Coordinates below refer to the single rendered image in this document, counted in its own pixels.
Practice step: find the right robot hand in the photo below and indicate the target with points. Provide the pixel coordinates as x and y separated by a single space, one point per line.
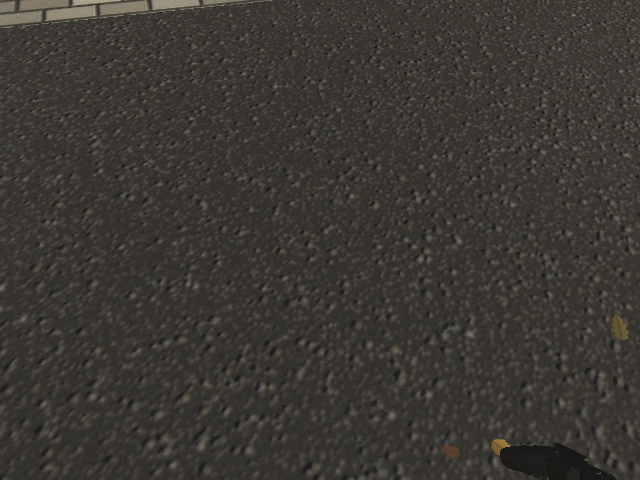
555 463

